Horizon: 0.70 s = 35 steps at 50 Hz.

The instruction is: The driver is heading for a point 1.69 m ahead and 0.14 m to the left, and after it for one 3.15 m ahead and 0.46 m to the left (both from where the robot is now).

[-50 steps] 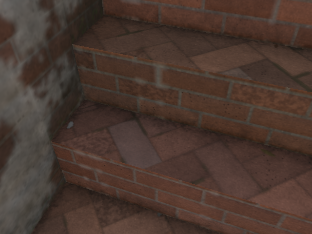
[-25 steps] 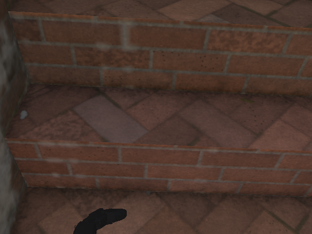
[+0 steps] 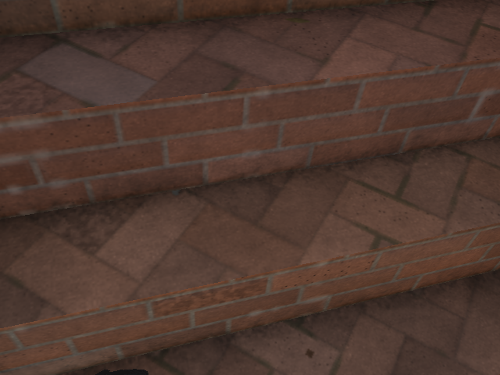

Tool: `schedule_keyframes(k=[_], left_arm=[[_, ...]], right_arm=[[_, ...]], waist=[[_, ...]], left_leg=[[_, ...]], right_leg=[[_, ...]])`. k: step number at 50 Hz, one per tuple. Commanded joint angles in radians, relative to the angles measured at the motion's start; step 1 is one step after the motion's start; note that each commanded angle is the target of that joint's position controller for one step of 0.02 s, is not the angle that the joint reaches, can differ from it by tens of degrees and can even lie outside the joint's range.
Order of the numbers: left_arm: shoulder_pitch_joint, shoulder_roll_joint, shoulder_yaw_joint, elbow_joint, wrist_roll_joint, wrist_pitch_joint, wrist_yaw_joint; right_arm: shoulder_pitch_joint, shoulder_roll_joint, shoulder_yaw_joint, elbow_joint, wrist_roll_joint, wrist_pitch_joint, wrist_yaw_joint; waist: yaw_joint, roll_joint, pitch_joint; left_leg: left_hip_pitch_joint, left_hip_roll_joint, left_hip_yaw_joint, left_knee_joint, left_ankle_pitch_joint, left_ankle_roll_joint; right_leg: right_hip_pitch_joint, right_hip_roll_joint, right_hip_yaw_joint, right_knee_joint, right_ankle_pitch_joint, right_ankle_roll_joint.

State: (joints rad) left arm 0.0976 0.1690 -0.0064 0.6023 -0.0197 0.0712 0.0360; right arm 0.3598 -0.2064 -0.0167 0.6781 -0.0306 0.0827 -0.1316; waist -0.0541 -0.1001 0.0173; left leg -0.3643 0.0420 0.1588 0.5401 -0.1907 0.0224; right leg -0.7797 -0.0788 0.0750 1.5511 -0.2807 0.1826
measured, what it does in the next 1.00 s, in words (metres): walks backwards: right foot, then left foot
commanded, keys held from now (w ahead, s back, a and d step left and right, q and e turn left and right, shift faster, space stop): e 0.20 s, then w+e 0.02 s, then w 0.04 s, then no key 0.04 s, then q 0.70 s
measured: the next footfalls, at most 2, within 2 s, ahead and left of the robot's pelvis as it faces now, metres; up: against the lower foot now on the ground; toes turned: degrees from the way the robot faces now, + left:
right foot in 0.10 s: -0.04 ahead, -0.16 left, +0.00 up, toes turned -7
left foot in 0.54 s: -0.14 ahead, +0.05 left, +0.00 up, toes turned -9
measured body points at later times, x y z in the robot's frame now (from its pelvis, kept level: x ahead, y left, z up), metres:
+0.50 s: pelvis -0.15 -0.07 +0.00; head -0.18 -0.07 +0.45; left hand +0.09 +0.11 -0.06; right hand -0.11 -0.34 -0.11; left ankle -0.16 +0.07 -0.71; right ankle -0.08 -0.16 -0.73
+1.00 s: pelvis -0.23 -0.11 +0.01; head -0.20 -0.13 +0.46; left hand -0.08 +0.17 -0.07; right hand -0.05 -0.39 -0.08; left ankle -0.24 +0.05 -0.62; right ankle -0.20 -0.19 -0.73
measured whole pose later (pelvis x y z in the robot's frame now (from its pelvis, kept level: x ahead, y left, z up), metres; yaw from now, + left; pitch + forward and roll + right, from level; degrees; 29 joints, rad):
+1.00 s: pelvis -0.23 -0.11 +0.01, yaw +4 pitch +2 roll +1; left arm 0.16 0.22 0.06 0.67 0.03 -0.01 0.03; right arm 0.20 -0.32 -0.10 0.61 0.00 0.04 -0.05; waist 0.01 0.04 0.01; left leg -0.62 -0.02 -0.11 1.24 -0.38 -0.08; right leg -0.30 0.01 -0.08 0.47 -0.22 -0.07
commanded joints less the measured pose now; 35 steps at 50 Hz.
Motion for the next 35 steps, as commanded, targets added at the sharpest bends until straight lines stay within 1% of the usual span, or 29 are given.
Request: schedule_keyframes(k=[1, 2, 3, 4, 5, 6, 7, 8, 9, 10, 11, 12, 13, 14, 15, 17, 19, 21, 23, 25, 27, 28, 29, 30, 31, 32, 33, 34, 35], left_arm=[[-0.116, 0.094, 0.033, -0.139, -0.011, 0.012, 0.008], [-0.058, 0.109, 0.04, -0.119, -0.015, 0.013, 0.002], [0.002, 0.122, 0.057, -0.086, -0.017, 0.012, -0.007], [0.064, 0.15, 0.076, -0.039, -0.019, 0.017, -0.019], [0.13, 0.147, 0.082, 0.019, -0.014, 0.01, -0.028], [0.18, 0.126, 0.075, 0.066, -0.008, 0.003, -0.037], [0.221, 0.318, 0.107, 0.032, 0.017, -0.034, -0.041], [0.142, 0.361, 0.113, 0.0, 0.068, -0.081, -0.049], [0.035, 0.324, 0.094, -0.011, 0.085, -0.099, -0.047], [-0.067, 0.269, 0.08, -0.02, 0.058, -0.091, -0.039], [-0.085, 0.254, 0.078, -0.029, 0.02, -0.08, -0.028], [-0.08, 0.245, 0.074, -0.027, 0.011, -0.077, -0.011], [-0.044, 0.236, 0.073, -0.025, 0.013, -0.074, 0.003], [-0.001, 0.208, 0.069, -0.017, 0.016, -0.08, 0.014], [0.008, 0.192, 0.063, -0.025, 0.018, -0.077, 0.021], [0.032, 0.14, 0.045, -0.031, 0.025, -0.076, 0.037], [0.054, 0.117, 0.04, -0.022, 0.034, -0.071, 0.045], [0.072, 0.15, 0.053, -0.008, 0.038, -0.065, 0.043], [0.076, 0.193, 0.071, -0.002, 0.033, -0.062, 0.036], [0.054, 0.215, 0.084, -0.005, 0.01, -0.062, 0.04], [0.044, 0.227, 0.096, -0.003, -0.002, -0.065, 0.046], [0.016, 0.203, 0.094, -0.016, 0.006, -0.072, 0.043], [-0.027, 0.187, 0.099, -0.041, 0.015, -0.083, 0.03], [-0.102, 0.199, 0.107, -0.057, 0.023, -0.092, 0.023], [-0.132, 0.198, 0.114, -0.066, 0.025, -0.095, 0.014], [-0.119, 0.193, 0.119, -0.053, 0.029, -0.088, 0.008], [-0.09, 0.19, 0.121, -0.048, 0.039, -0.083, 0.002], [-0.081, 0.152, 0.11, -0.044, 0.043, -0.08, -0.005], [-0.097, 0.125, 0.099, -0.045, 0.036, -0.085, -0.007]], right_arm=[[-0.122, -0.244, -0.083, -0.175, 0.011, -0.018, -0.012], [-0.106, -0.246, -0.087, -0.164, 0.02, -0.017, -0.011], [-0.093, -0.226, -0.08, -0.143, 0.026, -0.018, -0.006], [-0.076, -0.18, -0.067, -0.129, 0.023, -0.014, -0.006], [-0.018, -0.128, -0.059, -0.09, 0.018, -0.012, -0.002], [-0.03, -0.057, -0.044, -0.107, 0.0, -0.011, 0.013], [-0.134, -0.019, -0.038, -0.211, -0.041, -0.029, 0.028], [-0.266, -0.062, -0.058, -0.227, -0.008, -0.043, 0.029], [-0.27, -0.098, -0.063, -0.224, 0.022, -0.054, 0.03], [-0.186, -0.149, -0.079, -0.176, 0.008, -0.047, 0.024], [-0.118, -0.193, -0.083, -0.158, -0.029, -0.055, 0.022], [-0.12, -0.207, -0.091, -0.158, -0.048, -0.063, 0.026], [-0.111, -0.176, -0.084, -0.155, -0.036, -0.07, 0.029], [-0.12, -0.163, -0.08, -0.162, -0.024, -0.068, 0.032], [-0.148, -0.134, -0.069, -0.16, -0.006, -0.065, 0.03], [-0.182, -0.081, -0.041, -0.169, 0.002, -0.063, 0.034], [-0.166, -0.057, -0.029, -0.153, 0.007, -0.059, 0.047], [-0.121, -0.056, -0.03, -0.125, 0.026, -0.056, 0.064], [-0.059, -0.089, -0.043, -0.092, 0.034, -0.056, 0.079], [-0.01, -0.087, -0.045, -0.052, 0.032, -0.063, 0.084], [0.02, -0.069, -0.036, -0.026, 0.018, -0.064, 0.089], [0.071, -0.068, -0.032, -0.02, 0.015, -0.072, 0.09], [0.051, -0.117, -0.053, -0.011, 0.009, -0.084, 0.093], [-0.048, -0.159, -0.063, -0.062, 0.002, -0.099, 0.087], [-0.142, -0.181, -0.07, -0.09, -0.024, -0.112, 0.073], [-0.175, -0.188, -0.075, -0.113, -0.02, -0.121, 0.069], [-0.178, -0.202, -0.083, -0.115, 0.003, -0.127, 0.069], [-0.164, -0.196, -0.084, -0.108, 0.024, -0.125, 0.069], [-0.133, -0.189, -0.085, -0.101, 0.038, -0.117, 0.067]], waist=[[0.0, 0.335, -0.157], [-0.001, 0.356, -0.16], [0.027, 0.333, -0.154], [0.037, 0.272, -0.129], [0.036, 0.15, -0.068], [0.042, 0.007, -0.007], [0.066, -0.275, -0.044], [0.095, -0.189, 0.017], [0.03, -0.129, 0.119], [-0.023, -0.082, 0.124], [-0.039, -0.026, 0.095], [-0.042, -0.055, 0.038], [-0.038, -0.074, -0.017], [-0.012, -0.063, -0.067], [0.016, -0.054, -0.073], [0.046, -0.041, -0.097], [0.058, -0.081, -0.14], [0.07, -0.129, -0.123], [0.079, -0.124, -0.045], [0.076, -0.049, 0.016], [0.076, 0.023, 0.047], [0.062, 0.088, 0.011], [0.074, 0.311, 0.066], [0.064, 0.377, 0.105], [0.079, 0.407, 0.084], [0.086, 0.347, 0.057], [0.089, 0.259, 0.022], [0.086, 0.2, -0.01], [0.064, 0.183, -0.031]], left_leg=[[0.052, 0.302, -0.309, -0.313, -0.332, 0.18], [0.022, 0.299, -0.285, -0.313, -0.381, 0.156], [-0.005, 0.28, -0.234, -0.268, -0.407, 0.138], [0.008, 0.222, -0.162, -0.146, -0.414, 0.097], [-0.016, 0.152, -0.061, 0.051, -0.411, 0.04], [-0.284, 0.062, 0.034, 0.477, -0.435, -0.036], [-0.586, -0.077, -0.118, 0.885, -0.547, -0.099], [-0.644, -0.087, -0.281, 1.172, -0.536, -0.1], [-0.585, -0.053, -0.327, 1.163, -0.369, -0.072], [-0.505, -0.041, -0.283, 1.145, -0.231, -0.07], [-0.454, -0.027, -0.261, 1.03, -0.076, -0.087], [-0.376, -0.033, -0.22, 0.945, 0.043, -0.099], [-0.316, -0.054, -0.176, 0.954, 0.086, -0.11], [-0.309, -0.063, -0.165, 0.963, 0.072, -0.121], [-0.319, -0.054, -0.17, 0.93, 0.067, -0.12], [-0.332, -0.035, -0.201, 0.729, 0.032, -0.115], [-0.22, -0.02, -0.198, 0.482, -0.036, -0.113], [-0.061, -0.034, -0.148, 0.332, -0.196, -0.087], [0.006, -0.049, -0.103, 0.217, -0.301, -0.036], [0.052, -0.057, -0.073, 0.031, -0.251, 0.023], [0.085, -0.049, -0.111, -0.103, -0.195, 0.089], [0.158, 0.043, -0.255, -0.141, -0.17, 0.127], [0.014, 0.143, -0.493, -0.245, -0.313, 0.213], [-0.053, 0.226, -0.629, -0.353, -0.332, 0.253], [-0.042, 0.248, -0.618, -0.363, -0.209, 0.245], [-0.004, 0.225, -0.576, -0.325, -0.044, 0.225], [0.067, 0.21, -0.55, -0.277, 0.072, 0.205], [0.132, 0.172, -0.499, -0.229, 0.166, 0.181], [0.185, 0.145, -0.473, -0.197, 0.205, 0.164]], right_leg=[[0.241, -0.053, -0.085, -0.467, -0.122, -0.039], [0.346, -0.025, -0.126, -0.569, -0.186, -0.081], [0.431, 0.017, -0.194, -0.691, -0.171, -0.133], [0.457, 0.063, -0.205, -0.849, -0.188, -0.178], [0.476, 0.106, -0.192, -1.027, -0.175, -0.213], [0.549, 0.04, -0.022, -1.003, 0.005, -0.27], [0.49, -0.244, 0.636, -1.195, 0.251, -0.514], [0.349, -0.369, 0.824, -1.402, -0.016, -0.608], [0.207, -0.28, 0.632, -1.41, -0.192, -0.491], [0.167, -0.174, 0.47, -1.326, -0.272, -0.379], [0.187, -0.106, 0.359, -1.286, -0.265, -0.335], [0.205, -0.055, 0.292, -1.273, -0.263, -0.314], [0.228, -0.027, 0.257, -1.251, -0.279, -0.307], [0.284, -0.029, 0.246, -1.228, -0.252, -0.317], [0.331, -0.038, 0.247, -1.224, -0.2, -0.323], [0.443, -0.058, 0.26, -1.221, -0.164, -0.329], [0.486, -0.067, 0.248, -1.238, -0.252, -0.301], [0.434, -0.086, 0.246, -1.282, -0.379, -0.299], [0.401, -0.124, 0.272, -1.312, -0.454, -0.319], [0.402, -0.137, 0.276, -1.3, -0.44, -0.324], [0.397, -0.101, 0.23, -1.235, -0.372, -0.286], [0.328, -0.051, 0.164, -1.1, -0.298, -0.246], [0.329, 0.084, -0.045, -0.958, -0.154, -0.172], [0.318, 0.121, -0.043, -0.776, -0.079, -0.154], [0.305, 0.115, -0.008, -0.645, -0.091, -0.155], [0.282, 0.121, -0.005, -0.542, -0.137, -0.152], [0.244, 0.115, 0.005, -0.513, -0.146, -0.152], [0.23, 0.11, -0.003, -0.564, -0.138, -0.149], [0.225, 0.118, -0.027, -0.641, -0.127, -0.147]])
Keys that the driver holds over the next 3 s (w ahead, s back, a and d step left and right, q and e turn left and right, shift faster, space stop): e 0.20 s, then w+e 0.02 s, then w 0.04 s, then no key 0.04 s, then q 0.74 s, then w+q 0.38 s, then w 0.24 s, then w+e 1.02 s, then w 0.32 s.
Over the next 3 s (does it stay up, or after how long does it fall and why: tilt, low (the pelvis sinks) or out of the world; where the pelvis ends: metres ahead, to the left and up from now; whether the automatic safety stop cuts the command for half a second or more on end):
stays up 0.18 -0.07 0.09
